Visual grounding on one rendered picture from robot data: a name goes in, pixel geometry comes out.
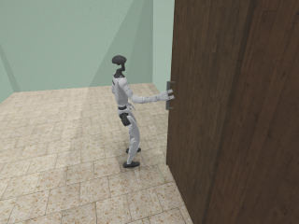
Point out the left robot thigh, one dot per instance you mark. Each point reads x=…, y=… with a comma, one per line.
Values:
x=132, y=115

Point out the robot left upper arm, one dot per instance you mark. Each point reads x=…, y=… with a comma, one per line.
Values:
x=112, y=87

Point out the handle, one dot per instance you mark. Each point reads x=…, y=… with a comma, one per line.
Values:
x=167, y=102

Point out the right robot forearm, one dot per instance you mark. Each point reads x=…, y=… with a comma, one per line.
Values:
x=145, y=99

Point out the robot right upper arm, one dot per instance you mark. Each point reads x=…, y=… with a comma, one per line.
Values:
x=125, y=86

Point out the humanoid robot head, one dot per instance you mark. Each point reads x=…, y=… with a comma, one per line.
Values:
x=119, y=60

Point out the robot right hand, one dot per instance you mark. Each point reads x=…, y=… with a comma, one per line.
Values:
x=163, y=96

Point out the wardrobe door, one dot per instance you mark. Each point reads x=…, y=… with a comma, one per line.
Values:
x=209, y=44
x=257, y=181

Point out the robot left hand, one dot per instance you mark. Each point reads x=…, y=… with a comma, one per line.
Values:
x=130, y=106

